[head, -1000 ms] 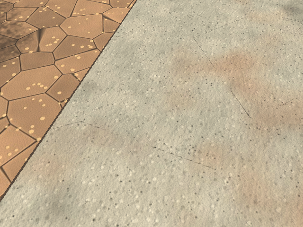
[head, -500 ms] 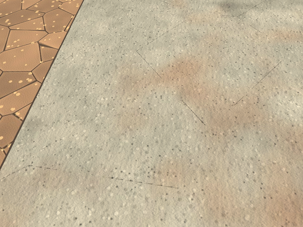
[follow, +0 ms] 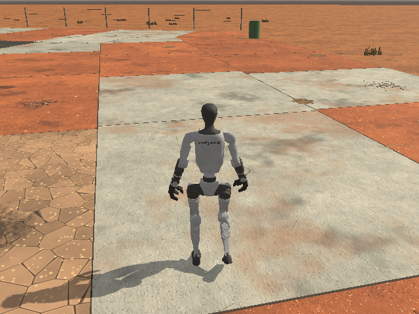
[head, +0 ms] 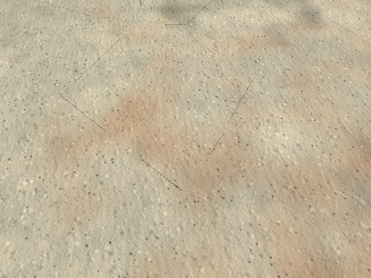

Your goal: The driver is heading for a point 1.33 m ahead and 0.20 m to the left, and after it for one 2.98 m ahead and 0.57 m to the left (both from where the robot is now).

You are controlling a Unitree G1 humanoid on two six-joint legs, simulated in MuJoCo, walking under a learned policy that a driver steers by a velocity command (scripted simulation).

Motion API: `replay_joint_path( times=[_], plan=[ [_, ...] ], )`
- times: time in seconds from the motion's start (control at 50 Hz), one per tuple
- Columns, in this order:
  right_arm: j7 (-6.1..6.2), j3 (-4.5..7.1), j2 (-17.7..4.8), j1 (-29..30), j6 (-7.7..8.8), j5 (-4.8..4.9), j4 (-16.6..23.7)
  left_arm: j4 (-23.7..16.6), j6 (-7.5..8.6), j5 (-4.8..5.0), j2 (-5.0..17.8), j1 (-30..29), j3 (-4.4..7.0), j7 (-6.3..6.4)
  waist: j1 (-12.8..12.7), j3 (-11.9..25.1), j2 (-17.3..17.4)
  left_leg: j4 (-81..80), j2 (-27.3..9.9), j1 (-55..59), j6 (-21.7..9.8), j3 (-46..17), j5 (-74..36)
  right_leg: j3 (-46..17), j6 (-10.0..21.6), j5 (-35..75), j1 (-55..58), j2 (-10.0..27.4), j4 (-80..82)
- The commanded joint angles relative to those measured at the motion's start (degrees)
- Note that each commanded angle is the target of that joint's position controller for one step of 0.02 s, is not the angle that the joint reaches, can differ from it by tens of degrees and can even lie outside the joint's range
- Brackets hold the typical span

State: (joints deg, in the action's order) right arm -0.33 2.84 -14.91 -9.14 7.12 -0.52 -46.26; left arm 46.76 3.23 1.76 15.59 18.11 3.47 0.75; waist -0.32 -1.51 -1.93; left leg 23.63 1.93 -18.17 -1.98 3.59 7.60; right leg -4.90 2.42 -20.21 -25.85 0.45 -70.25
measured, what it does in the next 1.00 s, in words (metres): walks ahead: right foot, then left foot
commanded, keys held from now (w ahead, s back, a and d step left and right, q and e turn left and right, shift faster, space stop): w+e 0.08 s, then w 0.36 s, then w+q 0.56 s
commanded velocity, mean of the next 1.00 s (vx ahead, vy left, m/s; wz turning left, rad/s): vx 0.50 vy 0.00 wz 0.02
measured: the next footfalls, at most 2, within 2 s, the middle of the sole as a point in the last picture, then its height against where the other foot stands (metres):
right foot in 0.36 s outside the picture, level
left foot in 0.94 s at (187, 224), level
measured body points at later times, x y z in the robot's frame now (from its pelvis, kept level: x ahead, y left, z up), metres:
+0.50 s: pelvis +0.26 -0.09 +0.00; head +0.29 -0.10 +0.45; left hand +0.44 +0.15 -0.10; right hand +0.29 -0.37 -0.14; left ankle +0.19 +0.09 -0.64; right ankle +0.30 -0.18 -0.74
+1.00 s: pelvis +0.54 -0.05 -0.02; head +0.59 -0.05 +0.43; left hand +0.58 +0.23 -0.15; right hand +0.74 -0.30 -0.12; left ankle +0.63 +0.02 -0.74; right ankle +0.36 -0.20 -0.64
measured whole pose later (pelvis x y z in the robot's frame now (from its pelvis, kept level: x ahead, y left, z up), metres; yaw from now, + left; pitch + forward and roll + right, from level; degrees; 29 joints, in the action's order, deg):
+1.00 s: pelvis +0.54 -0.05 -0.02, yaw +7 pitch +2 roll +0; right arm -2.7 3.9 -15.8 -6.6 3.4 1.1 -41.4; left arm 47.9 5.0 0.9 15.4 16.8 3.2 0.7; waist -0.5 -3.0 0.1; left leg 36.9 3.7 -29.0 -6.9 2.8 10.7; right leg 2.3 -0.8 -26.7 -11.9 1.8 -64.5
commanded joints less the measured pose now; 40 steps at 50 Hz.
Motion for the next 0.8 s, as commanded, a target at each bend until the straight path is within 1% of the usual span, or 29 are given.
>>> replay_joint_path(
  times=[0.02, 0.04, 0.08, 0.1, 0.12, 0.18, 0.2, 0.24, 0.28, 0.3, 0.32, 0.34, 0.36, 0.38, 0.4, 0.42, 0.44, 0.46, 0.48, 0.5, 0.52, 0.54, 0.56, 0.58, 0.62, 0.66, 0.72, 0.76, 0.8],
  plan=[
    [-0.25, 1.31, -4.77, -1.78, 0.82, 0.01, 1.24, -4.81, -0.28, 0.21, 1.68, 1.53, 0.7, -0.31, 0.03, 2.39, 6.19, -14.9, -16.3, 9.17, -9.82, -14.61, -2.08, -1.65, -0.15, 3.47, -10.44, 6.97, 0.45],
    [-0.34, 1.61, -5.46, -2.05, 1.08, 0.31, 0.69, -5.76, -0.64, 0.08, 1.29, 0.37, 0.59, -0.31, -0.06, 1.39, 5.78, -15.89, -16.63, 8.55, -10.35, -12.69, -3.98, -1.51, -0.29, 4.23, -11.77, 7.55, 1.97],
    [-0.29, 2.23, -7.23, -2.65, 1.17, 0.34, -0.07, -7.75, -0.89, -0.43, 1.48, -2.42, 0.48, -0.3, 0.06, 0.51, 4.58, -16.82, -17.48, 9.16, -11.1, -9.48, -7.77, -1.78, -0.84, 7.76, -14.97, 8.12, 5.85],
    [-0.28, 2.38, -7.74, -3.58, 1.08, 0.27, -0.55, -8.3, -0.75, -0.63, 1.46, -3.51, 0.36, -0.41, 0.44, 0.6, 4.11, -16.94, -17.36, 9.77, -11.29, -8.11, -9.1, -1.97, -0.98, 10.29, -15.56, 8.01, 8.46],
    [-0.3, 2.44, -8.13, -4.24, 0.92, 0.24, -0.97, -8.71, -0.5, -0.62, 1.3, -4.56, 0.2, -0.64, 0.71, 0.6, 3.91, -16.94, -16.85, 10.44, -11.13, -6.46, -10.2, -1.91, -0.91, 13.13, -15.57, 7.71, 11.85],
    [-0.37, 2.32, -9.0, -5.45, 0.23, 0.85, -1.79, -10.26, 0.48, -0.79, 0.61, -10.38, -0.53, -1.76, 2.47, -0.62, 3.77, -16.42, -14.8, 10.74, -9.67, -1.39, -11.14, 1.53, -0.41, 20.64, -12.43, 6.26, 24.03],
    [-0.37, 2.31, -9.48, -6.32, -0.04, 1.16, -2.1, -10.95, 0.67, -0.8, 0.57, -12.7, -0.72, -2.15, 3.3, -1.13, 3.76, -16.15, -14.72, 11.03, -9.33, -0.63, -10.27, 3.17, -0.37, 21.43, -11.38, 5.73, 27.0],
    [-0.44, 2.42, -10.64, -8.82, -0.66, 1.84, -3.23, -12.59, 0.81, -0.56, 0.78, -16.54, -0.94, -2.79, 4.57, -2.13, 4.38, -15.44, -15.95, 13.57, -8.92, -0.93, -8.38, 4.69, -0.04, 20.04, -10.76, 5.13, 31.25],
    [-0.44, 2.53, -11.45, -10.46, -1.5, 2.3, -4.41, -14.09, 0.88, -0.45, 1.81, -18.54, -0.77, -3.21, 4.51, -2.78, 5.32, -13.59, -17.97, 17.66, -8.25, -1.67, -9.72, 5.5, 1.1, 15.27, -10.92, 4.35, 34.23],
    [-0.37, 2.6, -11.87, -10.64, -1.98, 2.5, -4.79, -14.49, 0.94, -0.54, 2.49, -18.41, -0.56, -3.35, 3.83, -2.52, 6.0, -11.86, -18.72, 19.36, -7.79, -1.72, -12.63, 6.25, 1.93, 12.53, -9.76, 3.58, 35.6],
    [-0.25, 2.62, -12.37, -10.11, -2.39, 2.62, -4.93, -14.28, 1.04, -0.73, 3.55, -16.31, -0.03, -3.38, 1.94, -1.1, 6.83, -8.34, -18.67, 20.13, -7.0, -0.99, -19.9, 7.48, 2.98, 10.96, -5.59, 2.07, 37.47],
    [-0.13, 2.45, -12.43, -9.17, -2.82, 2.66, -5.02, -12.55, 1.13, -1.03, 5.21, -10.03, 1.07, -3.24, -2.11, 2.67, 6.71, -0.28, -16.92, 19.15, -5.6, 1.38, -29.17, 9.35, 4.31, 12.91, 3.98, -0.26, 40.54],
    [0.16, 1.72, -10.71, -9.87, -2.89, 2.09, -4.88, -9.48, 0.98, -1.13, 8.61, -0.35, 2.89, -2.7, -6.15, 8.72, 5.63, 11.75, -14.05, 13.43, -3.67, 3.93, -31.57, 8.96, 5.92, 14.71, 18.75, -1.2, 40.03],
    [0.21, 0.25, -6.96, -10.47, -2.38, 0.5, -2.64, -7.95, 0.55, -1.66, 14.57, 9.63, 4.58, -1.64, -8.86, 16.82, -4.03, 33.23, -9.52, -3.68, -0.39, 6.12, -12.72, -9.72, 11.11, 14.85, 38.0, 12.19, 40.08],
    [-0.38, -1.29, -2.26, -15.2, -0.79, 0.68, -2.35, -7.85, 0.68, -1.57, 17.17, 9.85, 4.43, -1.84, -4.55, 23.57, -14.29, 48.37, -1.03, -19.67, 1.18, -2.14, 25.53, -36.23, 18.56, 7.92, 47.61, 22.58, 49.61],
    [-0.77, 0.32, -8.32, -10.68, 0.11, 2.68, -2.39, -8.03, 1.18, -1.48, 11.31, 8.73, 2.91, -2.15, -6.31, 19.7, -7.24, 53.62, -4.0, -25.74, 0.33, -7.91, 24.24, -34.01, 16.32, 7.05, 44.75, 21.37, 51.78],
    [-0.87, 0.58, -8.94, -6.65, 0.47, 3.45, -0.82, -8.29, 1.45, -1.4, 9.31, 4.77, 2.2, -2.28, -5.03, 12.26, -5.91, 52.62, -6.54, -27.85, -0.51, -6.72, 18.78, -24.33, 14.13, 12.46, 37.26, 19.3, 51.96],
    [-0.49, 0.47, -7.99, -5.32, 0.27, 2.74, -1.04, -8.75, 1.51, -1.37, 7.37, 0.3, 1.68, -2.41, -2.96, 9.1, -1.59, 49.43, -8.96, -25.43, -0.45, -6.51, 13.82, -17.37, 12.5, 16.94, 29.86, 16.88, 52.88],
    [-0.36, 0.81, -7.67, -5.39, -0.41, 2.03, -1.39, -9.05, 1.74, -1.62, 5.39, -2.58, 1.21, -2.63, -1.13, 6.54, -1.7, 46.34, -10.51, -22.55, -0.2, -6.85, 10.52, -12.3, 11.47, 19.71, 24.01, 14.8, 54.97],
    [-0.49, 0.88, -6.9, -7.23, -1.41, 2.14, -1.98, -8.88, 2.18, -1.96, 4.35, -3.93, 1.02, -2.67, 0.6, 6.16, -2.83, 45.09, -11.51, -18.98, 0.02, -7.57, 8.07, -9.34, 11.0, 19.92, 20.41, 13.83, 57.21],
    [-0.49, 0.78, -5.69, -8.34, -2.3, 2.27, -2.49, -8.28, 2.81, -2.05, 4.26, -4.16, 1.15, -2.66, 1.32, 5.75, -2.74, 44.54, -11.34, -17.37, 0.41, -7.54, 6.48, -7.29, 11.27, 21.11, 18.37, 13.5, 59.09],
    [-0.36, 0.77, -4.97, -8.61, -3.05, 2.32, -2.58, -7.5, 3.41, -2.14, 4.58, -4.02, 1.31, -2.57, 1.87, 4.76, -2.18, 43.66, -11.04, -17.46, 0.78, -8.0, 5.13, -4.8, 11.37, 23.05, 17.22, 13.39, 60.38],
    [-0.19, 0.85, -4.69, -7.68, -3.53, 2.34, -2.27, -6.76, 3.78, -2.41, 4.9, -3.6, 1.51, -2.32, 1.86, 3.36, -1.73, 42.29, -10.62, -18.85, 1.12, -8.92, 3.24, -2.48, 11.19, 24.18, 16.67, 13.26, 61.43],
    [-0.02, 0.94, -4.5, -6.23, -3.78, 2.31, -1.77, -5.99, 3.96, -2.7, 5.1, -2.81, 1.66, -1.96, 1.49, 2.13, -1.35, 40.3, -10.1, -20.84, 1.4, -10.01, 0.96, -0.55, 10.88, 25.04, 16.96, 13.19, 62.05],
    [0.04, 1.13, -4.21, -3.57, -3.79, 2.09, -0.82, -4.62, 3.92, -2.83, 5.19, -1.25, 1.78, -1.27, 0.7, 0.6, -1.05, 34.98, -8.84, -24.24, 1.75, -11.6, -4.33, 2.68, 9.96, 25.79, 18.91, 13.03, 62.67],
    [-0.43, 1.1, -3.79, -1.38, -3.5, 1.84, -0.07, -4.02, 3.86, -2.7, 5.64, -1.52, 1.82, -0.79, 0.2, -0.18, -1.25, 28.04, -7.9, -24.07, 1.58, -10.92, -10.42, 6.16, 8.6, 25.08, 19.89, 12.34, 63.29],
    [-1.42, 0.45, -2.52, 4.17, -3.3, 1.43, 1.97, -2.67, 3.7, -2.35, 6.69, -0.39, 2.06, -0.14, -2.02, -2.38, -0.78, 19.78, -7.36, -23.48, 1.05, -7.25, -15.27, 9.87, 7.42, 24.62, 21.77, 12.8, 64.16],
    [-2.11, 0.04, -1.85, 7.38, -3.21, 1.38, 3.73, -1.25, 3.22, -2.04, 7.15, 1.61, 2.27, 0.15, -3.51, -3.79, -0.23, 16.29, -7.26, -25.0, 0.29, -5.71, -14.46, 11.4, 7.07, 25.87, 25.6, 14.01, 63.09],
    [-2.89, -0.09, -1.85, 9.76, -3.16, 1.47, 5.67, -0.21, 2.4, -1.62, 7.63, 2.81, 2.49, 0.3, -4.22, -4.44, -0.27, 14.19, -6.94, -26.61, -0.74, -4.02, -10.76, 12.43, 6.64, 28.63, 29.98, 15.32, 60.82]
  ],
)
